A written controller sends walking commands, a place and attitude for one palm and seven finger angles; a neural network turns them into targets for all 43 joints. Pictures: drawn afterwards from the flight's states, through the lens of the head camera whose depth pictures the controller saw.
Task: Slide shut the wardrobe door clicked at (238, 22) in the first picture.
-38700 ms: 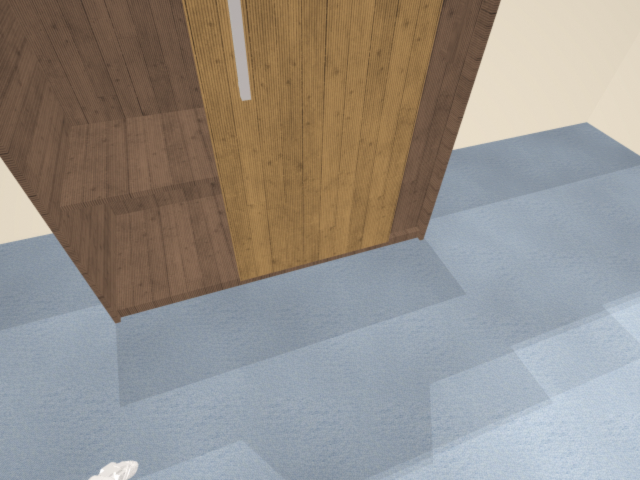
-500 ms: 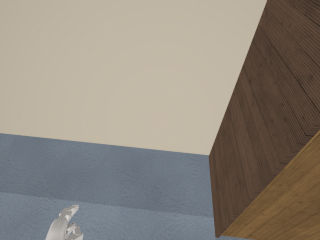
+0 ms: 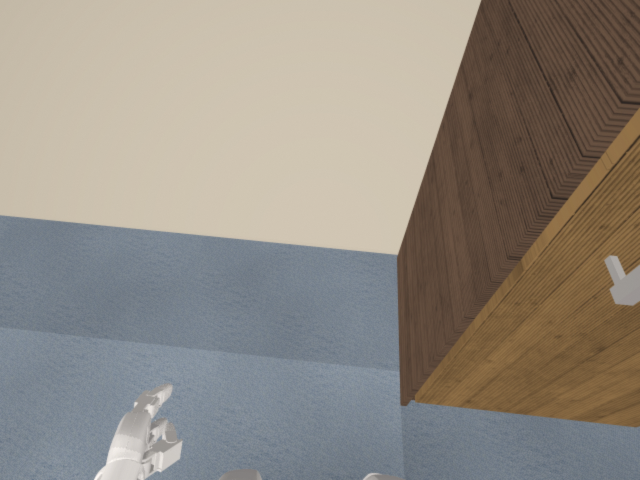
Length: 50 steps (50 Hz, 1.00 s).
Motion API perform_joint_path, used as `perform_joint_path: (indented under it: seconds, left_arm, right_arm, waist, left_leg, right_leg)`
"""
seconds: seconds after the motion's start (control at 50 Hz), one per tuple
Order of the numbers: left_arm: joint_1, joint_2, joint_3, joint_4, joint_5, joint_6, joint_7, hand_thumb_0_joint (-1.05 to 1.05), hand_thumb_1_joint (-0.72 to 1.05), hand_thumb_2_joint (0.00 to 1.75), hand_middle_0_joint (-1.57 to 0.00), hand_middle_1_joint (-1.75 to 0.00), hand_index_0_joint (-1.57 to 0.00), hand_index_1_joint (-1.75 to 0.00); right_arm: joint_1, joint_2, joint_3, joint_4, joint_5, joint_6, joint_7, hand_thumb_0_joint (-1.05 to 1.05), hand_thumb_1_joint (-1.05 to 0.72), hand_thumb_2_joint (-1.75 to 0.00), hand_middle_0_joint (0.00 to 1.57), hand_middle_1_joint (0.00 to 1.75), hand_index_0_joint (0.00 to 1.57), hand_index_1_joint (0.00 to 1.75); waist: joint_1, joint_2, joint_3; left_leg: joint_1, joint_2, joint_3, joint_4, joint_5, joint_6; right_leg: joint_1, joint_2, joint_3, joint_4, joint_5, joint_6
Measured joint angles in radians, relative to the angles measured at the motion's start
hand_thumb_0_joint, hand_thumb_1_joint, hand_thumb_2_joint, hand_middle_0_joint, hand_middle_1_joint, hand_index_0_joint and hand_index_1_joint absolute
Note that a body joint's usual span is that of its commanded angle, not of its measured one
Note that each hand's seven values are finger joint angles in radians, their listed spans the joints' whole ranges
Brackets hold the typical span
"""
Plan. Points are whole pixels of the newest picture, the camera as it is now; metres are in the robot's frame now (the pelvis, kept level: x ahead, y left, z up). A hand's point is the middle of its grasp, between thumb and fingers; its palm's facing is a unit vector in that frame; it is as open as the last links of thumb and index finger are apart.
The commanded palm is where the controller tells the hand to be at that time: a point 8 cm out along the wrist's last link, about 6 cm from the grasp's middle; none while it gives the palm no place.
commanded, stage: stop walking and hold the door there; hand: right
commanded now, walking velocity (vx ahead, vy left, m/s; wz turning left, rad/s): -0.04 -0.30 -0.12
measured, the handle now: out of the picture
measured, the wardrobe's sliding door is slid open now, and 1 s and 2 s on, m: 0.01 0.01 0.01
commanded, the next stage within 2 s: loosen the grip on the handle in 1.38 s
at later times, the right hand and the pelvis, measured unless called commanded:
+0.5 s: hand out of the picture +0.33 -0.34 +0.16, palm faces +0.31 +0.95 -0.08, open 5.6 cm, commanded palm +0.30 -0.37 +0.16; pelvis -0.05 -0.13 +0.00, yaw -4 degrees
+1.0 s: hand out of the picture +0.32 -0.34 +0.17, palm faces +0.17 +0.99 -0.05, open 5.5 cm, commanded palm +0.30 -0.36 +0.16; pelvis -0.04 -0.17 +0.02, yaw -4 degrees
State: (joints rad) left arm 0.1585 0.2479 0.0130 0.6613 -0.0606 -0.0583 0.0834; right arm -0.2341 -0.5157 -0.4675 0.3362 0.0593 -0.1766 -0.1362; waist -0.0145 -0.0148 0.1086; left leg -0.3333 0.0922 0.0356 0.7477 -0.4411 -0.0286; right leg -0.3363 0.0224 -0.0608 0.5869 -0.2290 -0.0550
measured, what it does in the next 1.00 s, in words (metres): steps to the right: left foot, then right foot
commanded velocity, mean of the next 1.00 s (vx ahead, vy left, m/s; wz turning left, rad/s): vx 0.04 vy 0.08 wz -0.03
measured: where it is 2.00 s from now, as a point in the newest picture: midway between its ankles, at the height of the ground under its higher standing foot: outside the picture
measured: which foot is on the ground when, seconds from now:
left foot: up 0.00-0.04, down 0.06-0.34, up 0.36-0.52, down 0.54-0.74, up 0.76-1.00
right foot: down 0.00-0.08, up 0.10-0.32, down 0.34-1.00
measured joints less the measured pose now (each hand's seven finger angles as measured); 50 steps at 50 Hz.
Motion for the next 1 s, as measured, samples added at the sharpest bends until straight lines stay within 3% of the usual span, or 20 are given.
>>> perform_joint_path:
  seconds: [0.08, 0.1, 0.16, 0.2, 0.24, 0.3, 0.34, 0.36, 0.4, 0.44, 0.52, 0.54, 0.58, 0.62, 0.68, 0.74, 0.78, 0.84, 1.0]
  left_arm:
    - [-0.002, -0.024, -0.030, 0.001, 0.009, -0.018, -0.022, 0.01, 0.90, 0.90, -0.20, -0.30, -0.21, -0.30]
    - [-0.009, -0.019, -0.032, 0.009, 0.014, -0.015, -0.028, 0.01, 0.90, 0.90, -0.20, -0.30, -0.21, -0.30]
    - [-0.010, -0.004, -0.031, 0.044, 0.026, -0.003, -0.044, 0.01, 0.90, 0.90, -0.20, -0.30, -0.21, -0.30]
    - [0.000, 0.001, -0.033, 0.064, 0.030, 0.004, -0.046, 0.01, 0.90, 0.90, -0.20, -0.30, -0.21, -0.30]
    - [0.015, 0.005, -0.032, 0.072, 0.032, 0.012, -0.045, 0.01, 0.90, 0.90, -0.20, -0.30, -0.21, -0.30]
    - [0.035, 0.024, -0.012, 0.063, 0.031, 0.011, -0.034, 0.01, 0.90, 0.90, -0.20, -0.30, -0.21, -0.30]
    - [0.043, 0.057, 0.009, 0.040, 0.028, 0.007, -0.022, 0.01, 0.90, 0.90, -0.20, -0.30, -0.21, -0.30]
    - [0.027, 0.052, 0.024, 0.040, 0.027, 0.005, -0.013, 0.01, 0.90, 0.90, -0.20, -0.30, -0.21, -0.30]
    - [-0.003, 0.016, 0.033, 0.042, 0.023, 0.004, -0.004, 0.01, 0.90, 0.90, -0.20, -0.30, -0.20, -0.30]
    - [-0.014, -0.029, 0.017, 0.043, 0.021, -0.003, -0.010, 0.01, 0.90, 0.90, -0.19, -0.30, -0.20, -0.30]
    - [-0.016, -0.094, -0.033, 0.028, 0.023, -0.007, -0.041, 0.01, 0.90, 0.90, -0.20, -0.30, -0.20, -0.30]
    - [-0.020, -0.100, -0.044, 0.023, 0.024, -0.005, -0.046, 0.01, 0.90, 0.90, -0.20, -0.30, -0.20, -0.30]
    - [-0.038, -0.095, -0.057, 0.022, 0.025, 0.003, -0.051, 0.01, 0.90, 0.90, -0.20, -0.30, -0.21, -0.30]
    - [-0.050, -0.096, -0.064, 0.026, 0.023, 0.012, -0.052, 0.01, 0.90, 0.90, -0.20, -0.30, -0.21, -0.30]
    - [-0.051, -0.091, -0.072, 0.029, 0.022, 0.015, -0.047, 0.01, 0.90, 0.90, -0.20, -0.30, -0.21, -0.30]
    - [-0.049, -0.078, -0.079, 0.028, 0.031, 0.017, -0.035, 0.01, 0.90, 0.89, -0.20, -0.30, -0.21, -0.30]
    - [-0.054, -0.075, -0.067, 0.020, 0.035, 0.023, -0.032, 0.01, 0.90, 0.90, -0.20, -0.30, -0.21, -0.30]
    - [-0.050, -0.068, -0.051, 0.005, 0.043, 0.020, -0.037, 0.01, 0.90, 0.90, -0.20, -0.30, -0.21, -0.30]
    - [-0.053, -0.083, -0.047, -0.028, 0.037, 0.006, -0.062, 0.01, 0.90, 0.90, -0.20, -0.30, -0.21, -0.30]
  right_arm:
    - [-0.044, 0.014, 0.016, 0.016, 0.007, 0.022, 0.000, -0.24, -0.66, -0.75, 0.46, 1.40, 0.32, 1.38]
    - [-0.055, 0.026, 0.020, 0.022, 0.005, 0.019, 0.000, -0.24, -0.67, -0.75, 0.46, 1.40, 0.32, 1.38]
    - [-0.077, 0.050, 0.050, 0.039, -0.001, -0.007, 0.022, -0.24, -0.68, -0.75, 0.46, 1.40, 0.33, 1.38]
    - [-0.089, 0.061, 0.072, 0.037, -0.012, -0.025, 0.043, -0.23, -0.67, -0.76, 0.46, 1.40, 0.35, 1.39]
    - [-0.100, 0.068, 0.099, 0.029, -0.022, -0.041, 0.061, -0.23, -0.67, -0.78, 0.46, 1.40, 0.38, 1.39]
    - [-0.113, 0.096, 0.147, -0.028, -0.025, -0.044, 0.065, -0.23, -0.65, -0.79, 0.46, 1.40, 0.40, 1.39]
    - [-0.125, 0.133, 0.188, -0.092, -0.014, -0.028, 0.056, -0.21, -0.65, -0.80, 0.45, 1.40, 0.40, 1.39]
    - [-0.140, 0.143, 0.205, -0.122, -0.005, -0.017, 0.049, -0.20, -0.65, -0.81, 0.45, 1.40, 0.40, 1.39]
    - [-0.168, 0.166, 0.229, -0.159, 0.003, -0.005, 0.035, -0.18, -0.67, -0.82, 0.45, 1.40, 0.37, 1.39]
    - [-0.181, 0.199, 0.249, -0.183, 0.012, 0.008, 0.025, -0.16, -0.70, -0.82, 0.45, 1.40, 0.35, 1.40]
    - [-0.195, 0.237, 0.285, -0.202, 0.013, 0.044, 0.012, -0.14, -0.73, -0.81, 0.45, 1.40, 0.31, 1.40]
    - [-0.196, 0.240, 0.291, -0.200, 0.013, 0.050, 0.012, -0.13, -0.73, -0.81, 0.45, 1.40, 0.30, 1.40]
    - [-0.190, 0.252, 0.300, -0.193, 0.010, 0.058, 0.011, -0.13, -0.73, -0.79, 0.45, 1.40, 0.30, 1.40]
    - [-0.176, 0.251, 0.315, -0.190, 0.010, 0.064, 0.018, -0.13, -0.73, -0.78, 0.45, 1.40, 0.30, 1.40]
    - [-0.177, 0.270, 0.356, -0.193, 0.015, 0.070, 0.026, -0.12, -0.73, -0.77, 0.45, 1.40, 0.32, 1.40]
    - [-0.172, 0.287, 0.396, -0.203, 0.012, 0.063, 0.035, -0.11, -0.73, -0.78, 0.45, 1.40, 0.34, 1.40]
    - [-0.166, 0.292, 0.419, -0.210, 0.017, 0.061, 0.035, -0.10, -0.73, -0.79, 0.45, 1.40, 0.34, 1.40]
    - [-0.152, 0.316, 0.443, -0.217, 0.018, 0.065, 0.034, -0.08, -0.74, -0.78, 0.45, 1.40, 0.34, 1.40]
    - [-0.139, 0.311, 0.459, -0.258, 0.009, 0.101, 0.034, -0.07, -0.76, -0.78, 0.45, 1.40, 0.33, 1.40]
  waist:
    - [0.007, -0.018, 0.001]
    - [0.015, -0.037, 0.012]
    - [0.016, -0.029, 0.020]
    - [0.020, 0.004, 0.018]
    - [0.033, 0.041, 0.013]
    - [0.049, 0.073, 0.016]
    - [0.054, 0.044, 0.014]
    - [0.053, 0.049, 0.033]
    - [0.031, 0.061, 0.081]
    - [0.020, 0.066, 0.097]
    - [0.001, 0.063, 0.097]
    - [-0.001, 0.053, 0.097]
    - [0.005, -0.008, 0.107]
    - [0.010, -0.035, 0.090]
    - [0.004, -0.021, 0.071]
    - [0.008, 0.012, 0.044]
    - [-0.003, 0.036, 0.044]
    - [-0.011, 0.018, 0.044]
    - [-0.043, 0.003, 0.069]
  left_leg:
    - [0.074, -0.023, 0.062, -0.125, 0.105, 0.013]
    - [0.078, -0.024, 0.071, -0.134, 0.123, 0.012]
    - [0.074, 0.018, 0.058, -0.156, 0.138, -0.012]
    - [0.078, 0.058, 0.046, -0.180, 0.153, -0.033]
    - [0.083, 0.101, 0.044, -0.197, 0.166, -0.055]
    - [0.075, 0.162, 0.041, -0.175, 0.161, -0.090]
    - [0.035, 0.174, 0.038, -0.098, 0.127, -0.076]
    - [0.002, 0.171, 0.008, -0.023, 0.063, -0.054]
    - [-0.051, 0.105, -0.044, 0.131, -0.043, -0.014]
    - [-0.069, 0.025, -0.025, 0.169, -0.055, 0.000]
    - [-0.006, -0.085, 0.048, -0.037, 0.051, 0.022]
    - [0.014, -0.105, 0.043, -0.092, 0.113, 0.040]
    - [0.044, -0.132, 0.056, -0.136, 0.185, 0.078]
    - [0.048, -0.136, 0.060, -0.155, 0.189, 0.088]
    - [0.060, -0.117, 0.060, -0.187, 0.193, 0.079]
    - [0.058, -0.095, 0.062, -0.182, 0.187, 0.056]
    - [0.039, -0.088, 0.027, -0.127, 0.147, 0.038]
    - [0.000, -0.110, -0.010, -0.003, 0.039, 0.028]
    - [0.002, -0.093, -0.012, -0.058, 0.125, 0.017]
  right_leg:
    - [-0.044, 0.014, -0.010, 0.017, 0.020, -0.012]
    - [-0.064, 0.017, 0.006, 0.063, -0.035, 0.005]
    - [-0.165, 0.058, 0.052, 0.380, -0.155, 0.059]
    - [-0.191, 0.042, 0.060, 0.499, -0.152, 0.072]
    - [-0.161, -0.002, 0.058, 0.444, -0.151, 0.070]
    - [-0.040, -0.060, 0.044, 0.175, -0.146, 0.059]
    - [0.044, -0.096, 0.040, 0.007, -0.079, 0.058]
    - [0.032, -0.088, 0.035, 0.031, -0.071, 0.077]
    - [0.029, -0.084, 0.019, 0.075, -0.081, 0.099]
    - [0.040, -0.088, 0.018, 0.058, -0.071, 0.098]
    - [0.048, -0.082, 0.020, 0.040, -0.057, 0.092]
    - [0.045, -0.081, 0.019, 0.052, -0.064, 0.092]
    - [0.040, -0.100, 0.041, 0.083, -0.082, 0.087]
    - [0.021, -0.096, 0.053, 0.119, -0.127, 0.067]
    - [0.006, -0.061, 0.061, 0.184, -0.199, 0.050]
    - [0.070, -0.052, 0.034, 0.015, -0.066, 0.044]
    - [0.087, -0.041, 0.016, -0.002, -0.053, 0.034]
    - [0.117, -0.057, 0.023, -0.057, -0.047, 0.022]
    - [0.171, -0.107, 0.022, -0.144, -0.004, 0.040]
